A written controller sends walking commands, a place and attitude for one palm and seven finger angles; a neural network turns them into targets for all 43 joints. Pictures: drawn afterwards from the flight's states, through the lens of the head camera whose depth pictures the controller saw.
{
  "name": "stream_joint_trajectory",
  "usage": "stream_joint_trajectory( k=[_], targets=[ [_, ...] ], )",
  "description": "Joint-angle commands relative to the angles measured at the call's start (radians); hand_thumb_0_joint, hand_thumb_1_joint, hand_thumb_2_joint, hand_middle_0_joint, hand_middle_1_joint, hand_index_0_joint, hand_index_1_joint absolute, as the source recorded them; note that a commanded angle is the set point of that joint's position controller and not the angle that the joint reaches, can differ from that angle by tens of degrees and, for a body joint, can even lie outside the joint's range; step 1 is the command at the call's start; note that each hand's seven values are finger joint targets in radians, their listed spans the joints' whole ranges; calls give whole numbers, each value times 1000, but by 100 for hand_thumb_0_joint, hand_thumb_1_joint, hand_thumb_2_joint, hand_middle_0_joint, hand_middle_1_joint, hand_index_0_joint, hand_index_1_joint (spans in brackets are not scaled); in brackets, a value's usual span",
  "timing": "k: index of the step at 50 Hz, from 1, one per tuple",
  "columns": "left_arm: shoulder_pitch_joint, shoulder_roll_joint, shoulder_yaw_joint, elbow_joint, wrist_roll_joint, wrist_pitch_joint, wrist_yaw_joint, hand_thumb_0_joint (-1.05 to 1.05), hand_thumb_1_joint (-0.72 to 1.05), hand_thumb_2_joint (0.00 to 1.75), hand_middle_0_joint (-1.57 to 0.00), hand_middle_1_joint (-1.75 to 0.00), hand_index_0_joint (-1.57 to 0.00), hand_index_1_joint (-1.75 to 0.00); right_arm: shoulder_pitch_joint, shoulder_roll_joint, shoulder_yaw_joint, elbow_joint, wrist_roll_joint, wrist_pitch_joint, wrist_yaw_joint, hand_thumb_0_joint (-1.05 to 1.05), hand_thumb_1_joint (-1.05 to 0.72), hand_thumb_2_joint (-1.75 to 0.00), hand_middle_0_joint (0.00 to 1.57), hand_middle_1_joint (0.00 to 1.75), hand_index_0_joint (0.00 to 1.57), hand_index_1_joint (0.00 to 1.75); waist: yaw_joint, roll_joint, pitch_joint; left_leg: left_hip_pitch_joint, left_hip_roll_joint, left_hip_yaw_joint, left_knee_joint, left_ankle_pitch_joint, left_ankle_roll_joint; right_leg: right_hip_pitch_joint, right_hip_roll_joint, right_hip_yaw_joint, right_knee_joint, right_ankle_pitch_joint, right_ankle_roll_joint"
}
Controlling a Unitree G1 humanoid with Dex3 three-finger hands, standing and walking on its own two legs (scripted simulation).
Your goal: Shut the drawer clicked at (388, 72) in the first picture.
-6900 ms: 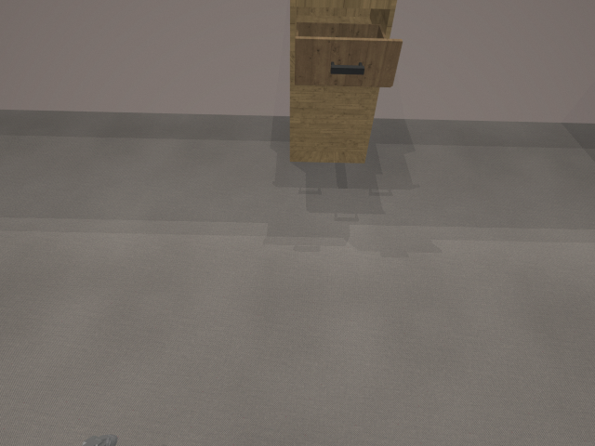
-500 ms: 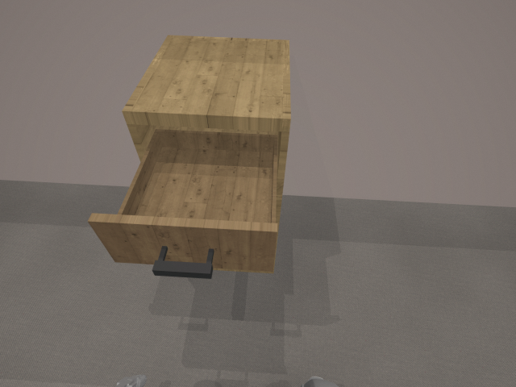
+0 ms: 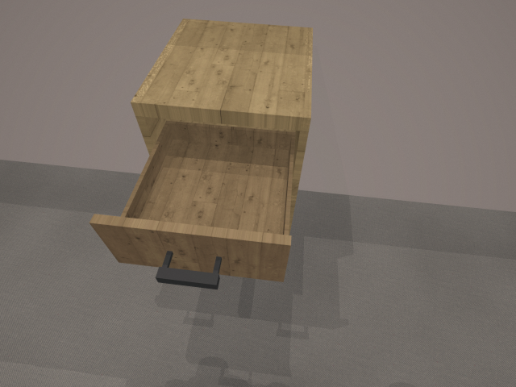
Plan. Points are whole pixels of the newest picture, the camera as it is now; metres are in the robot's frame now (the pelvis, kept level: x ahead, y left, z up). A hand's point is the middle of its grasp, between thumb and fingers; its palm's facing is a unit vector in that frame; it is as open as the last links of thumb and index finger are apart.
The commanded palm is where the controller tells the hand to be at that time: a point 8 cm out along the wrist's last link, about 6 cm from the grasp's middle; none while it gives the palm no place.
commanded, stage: come to a stop and stand still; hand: left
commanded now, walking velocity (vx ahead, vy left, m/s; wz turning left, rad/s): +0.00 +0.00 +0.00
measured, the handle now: (190, 268) +0.33 +0.16 -0.09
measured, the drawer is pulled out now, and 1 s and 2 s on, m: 0.30 0.30 0.30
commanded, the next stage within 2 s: look again from close up in 1.50 s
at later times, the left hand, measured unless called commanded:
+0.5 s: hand out of the picture -0.06 +0.18 -0.16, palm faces +0.03 -0.98 -0.19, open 7.4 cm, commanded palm none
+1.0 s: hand out of the picture -0.04 +0.14 -0.17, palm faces +0.03 -0.99 -0.16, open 7.4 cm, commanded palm none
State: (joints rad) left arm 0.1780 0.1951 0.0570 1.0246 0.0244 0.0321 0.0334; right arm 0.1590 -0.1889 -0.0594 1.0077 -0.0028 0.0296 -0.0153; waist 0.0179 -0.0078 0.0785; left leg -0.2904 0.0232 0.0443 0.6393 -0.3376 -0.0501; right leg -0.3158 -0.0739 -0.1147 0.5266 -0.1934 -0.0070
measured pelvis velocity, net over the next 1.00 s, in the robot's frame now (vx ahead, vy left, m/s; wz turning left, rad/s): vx -0.02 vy -0.01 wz -0.01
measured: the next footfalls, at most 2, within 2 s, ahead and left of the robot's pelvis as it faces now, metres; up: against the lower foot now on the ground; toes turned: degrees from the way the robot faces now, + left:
left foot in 0.02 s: +0.04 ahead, +0.12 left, +0.00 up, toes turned +3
right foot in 0.34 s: -0.02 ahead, -0.09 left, +0.00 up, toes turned -4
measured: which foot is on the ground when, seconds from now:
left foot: up 0.00-0.00, down 0.02-1.00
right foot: down 0.00-0.04, up 0.06-0.32, down 0.34-1.00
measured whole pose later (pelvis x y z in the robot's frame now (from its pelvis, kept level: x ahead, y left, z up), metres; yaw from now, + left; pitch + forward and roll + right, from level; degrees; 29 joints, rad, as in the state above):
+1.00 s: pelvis -0.02 -0.01 +0.01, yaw -1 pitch -1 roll +1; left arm 0.32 0.09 0.00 1.16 0.00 -0.01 0.04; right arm 0.35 -0.09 0.00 1.19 0.00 0.00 -0.04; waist -0.02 0.00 0.02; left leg -0.20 0.02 0.06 0.39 -0.17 -0.01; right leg -0.10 0.03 -0.05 0.40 -0.29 -0.05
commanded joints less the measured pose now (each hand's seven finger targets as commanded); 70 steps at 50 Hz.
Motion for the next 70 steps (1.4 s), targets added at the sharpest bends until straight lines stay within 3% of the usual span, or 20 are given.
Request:
stream_joint_trajectory(
  k=[1, 2, 3, 4, 6, 8, 12, 13, 15, 16, 17, 18, 19, 20, 24, 26, 28, 35, 45, 70],
  targets=[
    [55, 62, 11, -62, -12, -2, 1, 0, 90, 90, -20, -30, -20, -30, 147, -132, -9, -21, -16, -27, -3, 0, -90, -90, 20, 30, 20, 30, -16, 207, -75, 123, 230, -254, -377, 235, 99, -83, -2, 69, 66, -185, 2],
    [39, 59, 7, -60, -10, 4, 3, 0, 90, 90, -20, -30, -20, -30, 85, -153, -6, -45, -20, -23, -8, 0, -90, -90, 20, 30, 20, 30, -15, 262, -37, -16, 304, -331, -450, 228, 173, -44, 36, 63, 199, -299, 20],
    [35, 66, 6, -44, -5, 15, 7, 0, 90, 90, -20, -30, -20, -30, 35, -139, -1, -48, -20, -26, -17, 0, -90, -90, 20, 30, 20, 30, -6, 256, -16, -79, 286, -308, -477, 179, 192, -10, 31, 123, 297, -309, 19],
    [62, 70, 9, -23, -2, 19, 3, 0, 90, 90, -20, -30, -20, -30, -7, -126, 8, -49, -21, -22, -23, 0, -90, -90, 20, 30, 20, 30, 18, 217, 1, -79, 245, -261, -464, 149, 185, -19, 36, 144, 360, -267, 11],
    [115, 68, 5, 8, -1, 10, -2, 0, 90, 90, -20, -30, -20, -30, -16, -111, 16, -45, -15, -28, -25, 0, -90, -90, 20, 30, 20, 30, 28, 162, -32, 7, 207, -195, -427, 233, 188, -47, 37, 141, 400, -232, 15],
    [135, 61, -4, 21, -3, 4, 0, 0, 90, 90, -20, -30, -20, -30, 8, -102, 18, -30, -9, -31, -26, 0, -90, -90, 20, 30, 20, 30, 18, 149, -65, 104, 190, -169, -410, 307, 192, -62, 32, 128, 365, -226, 29],
    [117, 41, -25, 33, -5, -5, 4, 0, 90, 90, -20, -30, -20, -30, 83, -104, 11, 16, -8, -32, -27, 0, -90, -90, 20, 30, 20, 30, -23, 133, -83, 210, 210, -198, -383, 414, 212, -17, 17, 100, 162, -268, 36],
    [133, 34, -28, 43, -7, -7, 6, 0, 90, 90, -20, -30, -20, -30, 92, -107, 10, 25, -8, -31, -25, 0, -90, -90, 20, 30, 20, 30, -21, 126, -86, 210, 211, -202, -379, 403, 211, 11, 18, 96, 99, -253, 33],
    [180, 37, -31, 74, -7, -16, 8, 0, 90, 90, -20, -30, -20, -30, 96, -97, 12, 39, -2, -33, -22, 0, -90, -90, 20, 30, 20, 30, -6, 95, -86, 165, 182, -192, -350, 358, 183, 112, 17, 94, -79, -123, 25],
    [216, 38, -34, 92, -7, -25, 12, 0, 90, 90, -20, -30, -20, -30, 91, -81, 16, 43, 2, -36, -21, 0, -90, -90, 20, 30, 20, 30, 5, 63, -84, 138, 146, -172, -317, 290, 146, 164, 0, 120, -200, -26, 18],
    [211, 54, -38, 100, -6, -34, 14, 0, 90, 90, -20, -30, -20, -30, 93, -56, 20, 45, 9, -36, -18, 0, -90, -90, 20, 30, 20, 30, -15, 13, -60, 113, 100, -138, -302, 227, 101, 165, -43, 186, -227, 29, -4],
    [196, 63, -41, 97, -8, -39, 13, 0, 90, 90, -20, -30, -20, -30, 102, -44, 24, 47, 9, -37, -14, 0, -90, -90, 20, 30, 20, 30, -27, 14, -57, 136, 74, -119, -309, 191, 78, 129, -77, 204, -226, 33, -22],
    [177, 58, -41, 103, -8, -49, 12, 0, 90, 90, -20, -30, -20, -30, 98, -34, 25, 55, 2, -33, -14, 0, -90, -90, 20, 30, 20, 30, -32, -118, -47, 160, 62, -92, -284, 224, 67, 91, -73, 229, -231, 72, -32],
    [163, 58, -42, 99, -9, -54, 10, 0, 90, 90, -20, -30, -20, -30, 112, -39, 25, 62, 2, -30, -13, 0, -90, -90, 20, 30, 20, 30, -40, -178, -34, 169, 59, -77, -280, 210, 64, 76, -80, 228, -250, 71, -38],
    [167, 37, -48, 101, -14, -49, 11, 0, 90, 90, -20, -30, -20, -30, 148, -40, 37, 104, -1, -29, -12, 0, -90, -90, 20, 30, 20, 30, -37, -49, 18, 171, 67, -87, -318, 184, 64, 38, -50, 210, -264, -82, -32],
    [183, 34, -47, 108, -15, -44, 11, 0, 90, 90, -20, -30, -20, -30, 153, -35, 41, 113, -2, -26, -13, 0, -90, -90, 20, 30, 20, 30, -30, -12, 57, 146, 62, -84, -325, 138, 63, 20, -46, 211, -277, -139, -33],
    [188, 29, -46, 111, -17, -43, 11, 0, 90, 90, -20, -30, -20, -30, 174, -28, 44, 123, -4, -26, -15, 0, -90, -90, 20, 30, 20, 30, -28, 8, 52, 138, 62, -87, -331, 127, 63, 26, -40, 212, -272, -150, -35],
    [205, 12, -44, 114, -21, -43, 10, 0, 90, 90, -20, -30, -20, -30, 233, -2, 47, 146, -5, -28, -20, 0, -90, -90, 20, 30, 20, 30, -20, -5, 47, 109, 59, -84, -319, 131, 64, 49, -35, 205, -272, -158, -40],
    [226, -13, -46, 122, -22, -52, 15, 0, 90, 90, -20, -30, -20, -30, 267, 17, 49, 160, -2, -41, -28, 0, -90, -90, 20, 30, 20, 30, -20, -7, 5, 129, 78, -80, -295, 263, 65, 109, -26, 190, -234, 24, -40],
    [258, 4, -47, 131, -17, -58, 19, 0, 90, 90, -20, -30, -20, -30, 179, -14, 55, 130, -1, -39, -35, 0, -90, -90, 20, 30, 20, 30, -19, -19, 4, 183, 80, -64, -259, 343, 65, 161, -36, 175, -218, 281, -21]
  ],
)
